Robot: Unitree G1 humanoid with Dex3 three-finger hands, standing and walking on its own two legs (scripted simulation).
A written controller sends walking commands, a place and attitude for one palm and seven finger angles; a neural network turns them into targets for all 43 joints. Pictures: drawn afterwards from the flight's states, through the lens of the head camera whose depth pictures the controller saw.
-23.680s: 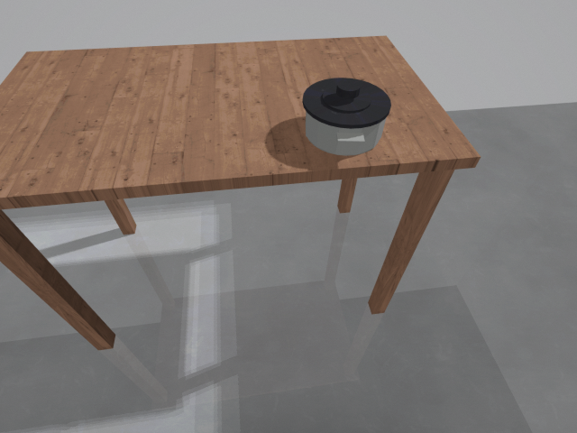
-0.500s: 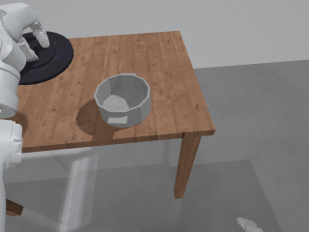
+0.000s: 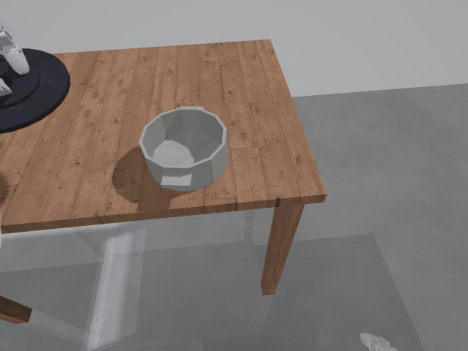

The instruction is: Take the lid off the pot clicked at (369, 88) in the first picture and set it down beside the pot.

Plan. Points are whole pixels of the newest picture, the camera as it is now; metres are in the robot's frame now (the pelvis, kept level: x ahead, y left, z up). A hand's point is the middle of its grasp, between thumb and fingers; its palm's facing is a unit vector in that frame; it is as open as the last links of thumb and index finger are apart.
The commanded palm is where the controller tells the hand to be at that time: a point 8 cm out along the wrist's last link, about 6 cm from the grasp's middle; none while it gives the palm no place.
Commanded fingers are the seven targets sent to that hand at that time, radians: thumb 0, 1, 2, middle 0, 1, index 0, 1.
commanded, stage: move the lid sideways beside the pot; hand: left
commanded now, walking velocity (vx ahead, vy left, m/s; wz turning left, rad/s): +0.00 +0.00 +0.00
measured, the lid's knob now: out of the picture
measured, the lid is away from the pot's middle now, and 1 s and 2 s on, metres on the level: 0.25 0.24 0.24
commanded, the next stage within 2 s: lower the lid onto the table in 0.06 s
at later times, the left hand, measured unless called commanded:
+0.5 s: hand (9, 82) +0.44 +0.32 +0.24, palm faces -0.22 -0.11 -0.97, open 7.1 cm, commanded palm +0.42 +0.32 +0.32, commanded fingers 0.00 0.66 0.97 -0.83 -1.02 -0.89 -1.05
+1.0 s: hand (18, 107) +0.43 +0.32 +0.21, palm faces -0.27 -0.11 -0.96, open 7.1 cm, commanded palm +0.41 +0.32 +0.28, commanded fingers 0.00 0.66 0.97 -0.83 -1.02 -0.89 -1.05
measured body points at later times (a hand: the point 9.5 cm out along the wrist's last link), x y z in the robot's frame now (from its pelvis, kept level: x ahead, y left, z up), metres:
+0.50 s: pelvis +0.00 +0.00 +0.00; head +0.04 -0.01 +0.45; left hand +0.45 +0.32 +0.30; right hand +0.11 -0.25 -0.13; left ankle +0.00 +0.07 -0.74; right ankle -0.02 -0.12 -0.74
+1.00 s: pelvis -0.01 +0.00 +0.00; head +0.03 -0.01 +0.45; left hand +0.44 +0.33 +0.26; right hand +0.12 -0.26 -0.12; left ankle +0.00 +0.07 -0.74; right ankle -0.02 -0.12 -0.74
